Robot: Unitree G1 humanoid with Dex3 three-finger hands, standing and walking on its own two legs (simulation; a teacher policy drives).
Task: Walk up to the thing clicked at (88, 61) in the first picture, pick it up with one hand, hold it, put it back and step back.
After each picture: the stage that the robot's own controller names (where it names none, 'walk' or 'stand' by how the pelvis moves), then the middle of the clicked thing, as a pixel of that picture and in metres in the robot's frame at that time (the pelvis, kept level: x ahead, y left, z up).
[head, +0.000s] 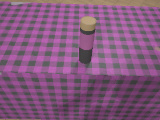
stand; (86, 42) +0.63 -0.02 -0.03
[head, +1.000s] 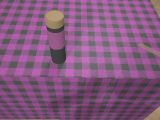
walk; (56, 40) +0.55 +0.13 +0.00
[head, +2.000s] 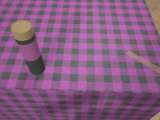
stand; (30, 51) +0.48 +0.21 +0.00
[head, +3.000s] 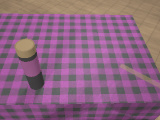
stand; (31, 67) +0.46 +0.21 -0.03
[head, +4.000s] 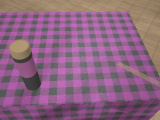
stand; (27, 68) +0.45 +0.22 -0.03
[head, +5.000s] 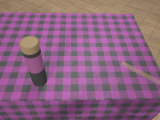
stand; (35, 64) +0.48 +0.20 -0.03
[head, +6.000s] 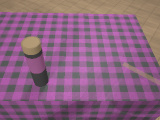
stand; (36, 64) +0.48 +0.20 -0.03
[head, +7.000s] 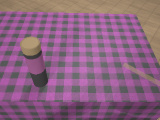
rise first; (36, 64) +0.47 +0.20 -0.03
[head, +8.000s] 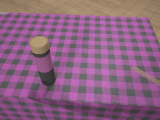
rise first; (44, 63) +0.49 +0.19 -0.03
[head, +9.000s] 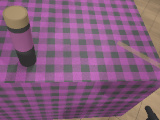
go down; (22, 40) +0.52 +0.17 +0.02
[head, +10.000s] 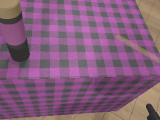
go down; (14, 33) +0.51 +0.18 +0.05
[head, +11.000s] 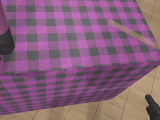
close in; out of the picture +0.51 +0.19 +0.08
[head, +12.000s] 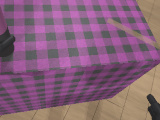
close; out of the picture +0.51 +0.19 +0.08
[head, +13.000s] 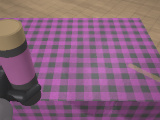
lift; (20, 69) +0.30 +0.17 +0.18
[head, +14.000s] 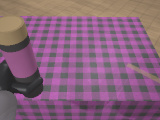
hold; (22, 63) +0.33 +0.17 +0.17
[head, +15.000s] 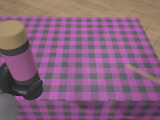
hold; (22, 66) +0.33 +0.17 +0.16
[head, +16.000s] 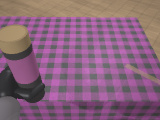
hold; (25, 69) +0.32 +0.17 +0.15
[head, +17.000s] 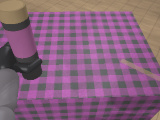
crouch; (23, 45) +0.41 +0.17 +0.16
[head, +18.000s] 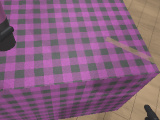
lower; out of the picture +0.52 +0.20 +0.15
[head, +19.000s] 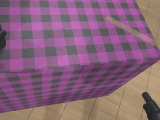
lower; out of the picture +0.52 +0.20 +0.09
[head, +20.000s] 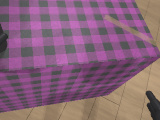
lower; out of the picture +0.51 +0.20 +0.09
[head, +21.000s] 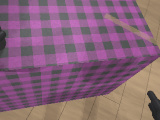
lower; out of the picture +0.52 +0.20 +0.09
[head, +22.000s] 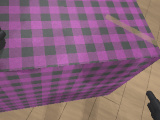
lower; out of the picture +0.52 +0.20 +0.09
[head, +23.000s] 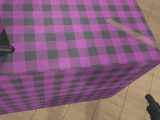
open; out of the picture +0.50 +0.19 +0.08
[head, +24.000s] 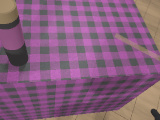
sink last; (12, 37) +0.49 +0.18 +0.05
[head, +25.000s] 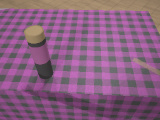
stand; (40, 55) +0.50 +0.20 +0.02
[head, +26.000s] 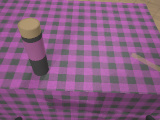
stand; (35, 50) +0.49 +0.19 +0.04
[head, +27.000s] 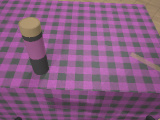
stand; (36, 49) +0.50 +0.19 +0.04
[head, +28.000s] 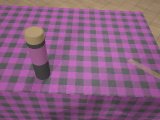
stand; (39, 55) +0.50 +0.19 +0.01
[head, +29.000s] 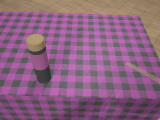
stand; (40, 61) +0.50 +0.19 -0.03
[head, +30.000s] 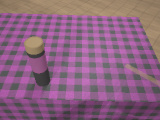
stand; (39, 64) +0.49 +0.19 -0.03
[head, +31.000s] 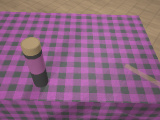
stand; (36, 65) +0.48 +0.20 -0.03
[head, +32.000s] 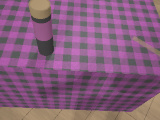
walk; (43, 30) +0.55 +0.16 +0.00
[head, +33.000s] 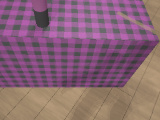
walk; (39, 3) +0.74 +0.22 -0.01
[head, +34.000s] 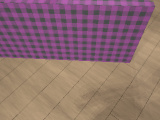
walk; out of the picture +1.07 +0.19 +0.00
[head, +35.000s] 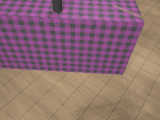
stand; out of the picture +1.10 +0.18 -0.02
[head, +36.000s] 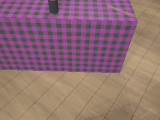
stand; out of the picture +1.13 +0.20 -0.03
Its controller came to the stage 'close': yes
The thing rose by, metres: 0.20
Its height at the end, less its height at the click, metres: +0.00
